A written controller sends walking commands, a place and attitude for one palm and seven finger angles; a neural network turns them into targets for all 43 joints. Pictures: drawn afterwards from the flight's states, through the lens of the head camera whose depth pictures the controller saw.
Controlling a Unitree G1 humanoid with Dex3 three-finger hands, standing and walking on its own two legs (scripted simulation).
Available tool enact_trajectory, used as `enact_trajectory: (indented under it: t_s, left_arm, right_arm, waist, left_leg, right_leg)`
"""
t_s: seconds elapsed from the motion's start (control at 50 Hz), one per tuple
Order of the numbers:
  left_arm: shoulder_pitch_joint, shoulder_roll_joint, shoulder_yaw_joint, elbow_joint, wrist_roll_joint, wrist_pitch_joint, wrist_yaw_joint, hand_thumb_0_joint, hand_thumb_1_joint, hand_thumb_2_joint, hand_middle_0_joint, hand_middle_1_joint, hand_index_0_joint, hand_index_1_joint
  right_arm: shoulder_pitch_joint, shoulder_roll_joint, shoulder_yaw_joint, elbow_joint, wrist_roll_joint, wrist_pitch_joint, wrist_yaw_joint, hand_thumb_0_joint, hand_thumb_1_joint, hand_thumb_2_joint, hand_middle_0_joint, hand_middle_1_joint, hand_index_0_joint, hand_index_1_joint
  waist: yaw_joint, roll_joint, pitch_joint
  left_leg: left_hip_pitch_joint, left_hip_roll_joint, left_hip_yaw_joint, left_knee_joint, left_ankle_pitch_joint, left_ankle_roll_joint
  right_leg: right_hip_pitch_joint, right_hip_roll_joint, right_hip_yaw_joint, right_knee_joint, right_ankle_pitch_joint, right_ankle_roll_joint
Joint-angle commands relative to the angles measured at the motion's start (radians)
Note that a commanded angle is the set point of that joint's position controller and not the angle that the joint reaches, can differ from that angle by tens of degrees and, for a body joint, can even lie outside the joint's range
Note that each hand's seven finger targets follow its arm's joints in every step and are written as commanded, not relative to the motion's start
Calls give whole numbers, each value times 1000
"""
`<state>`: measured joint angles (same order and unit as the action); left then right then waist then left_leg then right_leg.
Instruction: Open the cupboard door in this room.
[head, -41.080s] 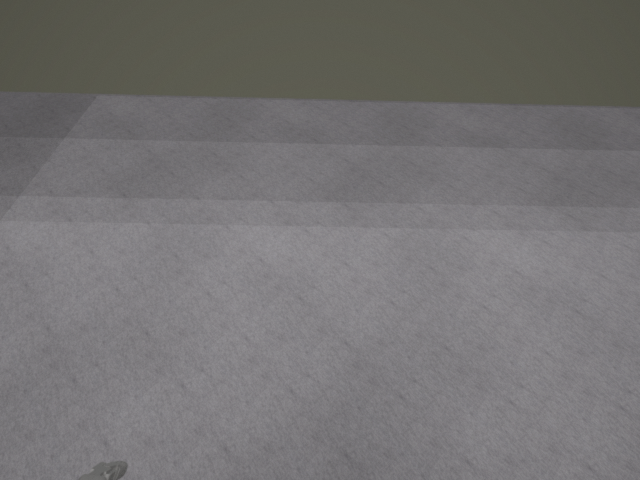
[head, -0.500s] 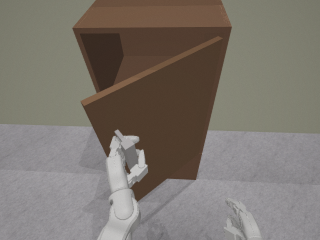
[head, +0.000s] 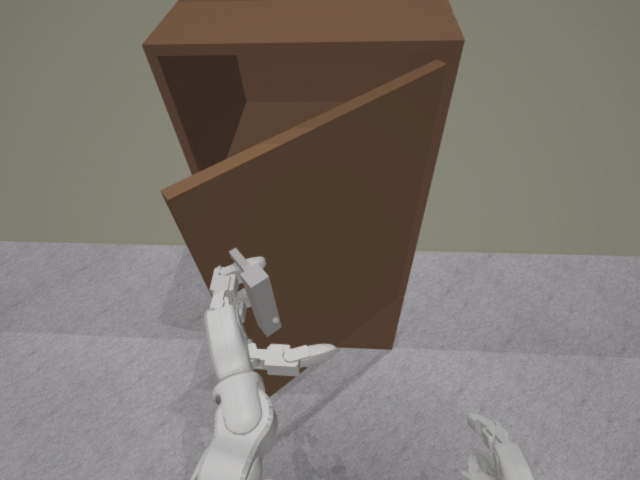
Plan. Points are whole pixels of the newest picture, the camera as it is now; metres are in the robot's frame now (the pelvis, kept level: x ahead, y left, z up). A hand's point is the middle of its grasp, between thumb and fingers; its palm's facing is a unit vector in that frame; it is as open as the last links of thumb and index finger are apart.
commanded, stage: open thumb and fingers to let go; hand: left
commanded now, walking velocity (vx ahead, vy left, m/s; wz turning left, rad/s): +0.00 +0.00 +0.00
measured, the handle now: (253, 291) +0.34 +0.10 +0.06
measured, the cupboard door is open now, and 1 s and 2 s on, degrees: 42 42 42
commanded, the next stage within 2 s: slide the hand sideways off the handle in 0.22 s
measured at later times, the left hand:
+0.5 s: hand (266, 341) +0.27 +0.08 +0.06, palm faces -0.11 -0.99 -0.05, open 16.1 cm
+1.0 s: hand (237, 374) +0.23 +0.10 +0.06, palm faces -0.07 -1.00 +0.01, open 16.3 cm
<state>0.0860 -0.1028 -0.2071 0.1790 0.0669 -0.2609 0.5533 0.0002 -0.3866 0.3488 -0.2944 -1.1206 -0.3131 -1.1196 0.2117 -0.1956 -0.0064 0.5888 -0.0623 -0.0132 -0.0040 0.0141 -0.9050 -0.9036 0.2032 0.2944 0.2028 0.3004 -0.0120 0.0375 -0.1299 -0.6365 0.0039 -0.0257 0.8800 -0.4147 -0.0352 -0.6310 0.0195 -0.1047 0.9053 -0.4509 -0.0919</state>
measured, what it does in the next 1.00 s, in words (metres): stands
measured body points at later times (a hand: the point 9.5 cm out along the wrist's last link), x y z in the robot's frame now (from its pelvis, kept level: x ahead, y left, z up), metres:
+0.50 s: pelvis -0.01 +0.03 -0.01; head +0.02 +0.02 +0.44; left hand +0.27 +0.13 +0.06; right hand +0.16 -0.18 -0.10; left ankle +0.01 +0.15 -0.69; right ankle +0.00 -0.06 -0.69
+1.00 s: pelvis +0.00 +0.05 -0.01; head +0.04 +0.03 +0.43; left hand +0.23 +0.16 +0.06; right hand +0.18 -0.17 -0.09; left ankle +0.01 +0.15 -0.69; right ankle +0.00 -0.06 -0.69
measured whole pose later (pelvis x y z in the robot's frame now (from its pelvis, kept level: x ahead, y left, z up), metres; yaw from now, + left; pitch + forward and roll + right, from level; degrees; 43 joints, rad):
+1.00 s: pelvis +0.00 +0.05 -0.01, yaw -2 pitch +10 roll -1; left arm 0.36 0.05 -0.26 -0.15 0.00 -0.27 0.12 -0.01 -0.50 0.30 -0.15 -0.30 -0.15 -0.30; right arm 0.26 -0.21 0.04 0.42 -0.01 -0.05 0.01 0.01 -0.90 -0.90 0.20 0.29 0.20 0.30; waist 0.00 0.04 -0.11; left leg -0.69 -0.01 0.02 1.01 -0.48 0.03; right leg -0.68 0.00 -0.06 0.99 -0.48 -0.03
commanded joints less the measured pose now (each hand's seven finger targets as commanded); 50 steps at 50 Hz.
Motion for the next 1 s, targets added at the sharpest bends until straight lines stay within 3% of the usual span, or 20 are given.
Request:
enact_trajectory:
  t_s: [0.0, 0.02, 0.08, 0.14, 0.18, 0.3, 0.32, 0.34, 0.36, 0.38, 0.4, 0.44, 0.5, 0.58, 0.6, 0.62, 0.7, 0.86, 0.9, 0.98]
  left_arm:
    - [-223, -64, -11, -224, 23, -57, 24, 0, -500, 300, -225, -750, -225, -750]
    - [-229, -74, -19, -226, 28, -57, 30, 0, -500, 300, -217, -700, -217, -700]
    - [-232, -89, -25, -207, 22, -45, 41, 0, -500, 300, -192, -550, -192, -550]
    - [-284, -104, -42, -211, 28, -33, 54, 0, -500, 300, -167, -400, -167, -400]
    - [-316, -116, -43, -181, 24, -21, 62, 0, -500, 300, -150, -300, -150, -300]
    - [-344, -135, -49, -153, 27, 4, 69, 0, -500, 300, -150, -300, -150, -300]
    - [-327, -37, -264, -172, 133, -38, -145, 0, -500, 300, -150, -300, -150, -300]
    - [-378, 38, -183, -230, 93, -85, -259, 0, -500, 300, -150, -300, -150, -300]
    - [-371, 62, -185, -270, 73, -111, -350, 0, -500, 300, -150, -300, -150, -300]
    - [-349, 56, -197, -269, 39, -122, -430, 0, -500, 300, -150, -300, -150, -300]
    - [-335, 52, -194, -276, -7, -122, -493, 0, -500, 300, -150, -300, -150, -300]
    - [-313, 13, -168, -284, -107, -106, -538, 0, -500, 300, -150, -300, -150, -300]
    - [-211, 13, -104, -284, -160, -77, -493, 0, -500, 300, -150, -300, -150, -300]
    - [-117, 81, -46, -325, -101, -71, -411, 0, -500, 300, -150, -300, -150, -300]
    - [-94, 102, -33, -349, -83, -74, -401, 0, -500, 300, -150, -300, -150, -300]
    - [-70, 103, -36, -378, -71, -77, -396, 0, -500, 300, -150, -300, -150, -300]
    - [24, 95, -61, -432, -46, -79, -390, 0, -500, 300, -150, -300, -150, -300]
    - [140, 128, -45, -545, -62, -78, -414, 0, -500, 300, -150, -300, -150, -300]
    - [146, 115, -66, -565, -66, -80, -429, 0, -500, 300, -150, -300, -150, -300]
    - [209, 139, -56, -602, -72, -81, -458, 0, -500, 300, -150, -300, -150, -300]
  right_arm:
    - [-95, -68, -20, -162, 0, -56, 0, 0, -900, -900, 200, 300, 200, 300]
    - [-93, -66, -20, -163, -1, -57, 1, 0, -900, -900, 200, 300, 200, 300]
    - [-96, -64, -16, -169, -2, -61, 4, 0, -900, -900, 200, 300, 200, 300]
    - [-109, -64, -13, -170, 0, -55, 6, 0, -900, -900, 200, 300, 200, 300]
    - [-115, -65, -8, -167, -1, -54, 8, 0, -900, -900, 200, 300, 200, 300]
    - [-121, -64, -8, -164, 1, -47, 12, 0, -900, -900, 200, 300, 200, 300]
    - [-53, -105, -6, -139, 7, -39, 19, 0, -900, -900, 200, 300, 200, 300]
    - [-42, -100, -16, -169, 18, -44, 12, 0, -900, -900, 200, 300, 200, 300]
    - [-42, -103, -16, -182, 23, -48, 5, 0, -900, -900, 200, 300, 200, 300]
    - [-35, -103, -12, -196, 33, -57, 0, 0, -900, -900, 200, 300, 200, 300]
    - [-32, -107, -9, -211, 46, -64, -3, 0, -900, -900, 200, 300, 200, 300]
    - [-41, -103, -1, -235, 64, -81, -10, 0, -900, -900, 200, 300, 200, 300]
    - [-53, -110, 0, -256, 71, -99, -9, 0, -900, -900, 200, 300, 200, 300]
    - [-37, -115, -4, -274, 59, -95, 6, 0, -900, -900, 200, 300, 200, 300]
    - [-37, -116, -6, -281, 55, -93, 9, 0, -900, -900, 200, 300, 200, 300]
    - [-37, -110, -5, -288, 53, -90, 13, 0, -900, -900, 200, 300, 200, 300]
    - [-30, -108, -7, -310, 54, -82, 21, 0, -900, -900, 200, 300, 200, 300]
    - [-21, -109, -4, -332, 55, -84, 9, 0, -900, -900, 200, 300, 200, 300]
    - [-19, -108, -2, -332, 56, -90, 7, 0, -900, -900, 200, 300, 200, 300]
    - [-7, -114, -5, -340, 56, -98, 4, 0, -900, -900, 200, 300, 200, 300]
  waist:
    - [-2, -132, -199]
    - [-3, -108, -216]
    - [-2, -133, -199]
    - [-6, -89, -198]
    - [-7, -104, -180]
    - [-3, -103, -202]
    - [-86, -151, -146]
    - [-64, -121, -208]
    - [-50, -72, -258]
    - [-55, -65, -254]
    - [-55, -40, -246]
    - [-50, -49, -210]
    - [-14, -113, -176]
    - [0, -137, -164]
    - [20, -113, -182]
    - [21, -76, -188]
    - [19, -72, -169]
    - [5, -81, -144]
    - [-3, -55, -129]
    - [-1, -60, -161]
  left_leg:
    - [49, -29, 4, -43, 130, 48]
    - [63, -27, 7, -42, 143, 48]
    - [59, -26, 5, -40, 134, 48]
    - [76, -22, 5, -43, 139, 48]
    - [65, -24, 1, -44, 118, 48]
    - [75, -21, -4, -44, 141, 48]
    - [84, -21, -1, -31, 157, 68]
    - [79, -23, -1, -20, 169, 74]
    - [103, -24, 1, -18, 178, 74]
    - [114, -23, -2, -21, 174, 75]
    - [129, -21, -6, -29, 164, 73]
    - [127, -21, -14, -45, 114, 68]
    - [109, -17, -27, -78, 84, 59]
    - [79, -16, -16, -70, 93, 59]
    - [76, -18, -13, -71, 117, 58]
    - [84, -17, -8, -69, 127, 57]
    - [77, -12, -7, -61, 135, 55]
    - [56, -10, -14, -39, 112, 53]
    - [54, -9, -21, -37, 112, 52]
    - [55, -10, -25, -21, 129, 52]
  right_leg:
    - [157, -68, 146, -201, 263, 84]
    - [149, -62, 134, -184, 272, 80]
    - [131, -54, 118, -182, 252, 80]
    - [99, -39, 94, -163, 209, 66]
    - [82, -36, 87, -165, 167, 65]
    - [81, -28, 76, -151, 179, 59]
    - [42, -32, 105, -133, 276, 63]
    - [74, -40, 109, -119, 318, 59]
    - [97, -40, 116, -107, 334, 56]
    - [96, -39, 112, -108, 328, 54]
    - [86, -34, 106, -110, 299, 50]
    - [66, -24, 88, -129, 217, 56]
    - [68, -15, 63, -138, 145, 57]
    - [67, -18, 67, -119, 151, 58]
    - [87, -20, 69, -106, 172, 52]
    - [84, -21, 70, -98, 185, 50]
    - [74, -16, 67, -85, 193, 46]
    - [44, -10, 63, -70, 178, 51]
    - [28, -9, 61, -63, 174, 51]
    - [27, -9, 58, -44, 194, 52]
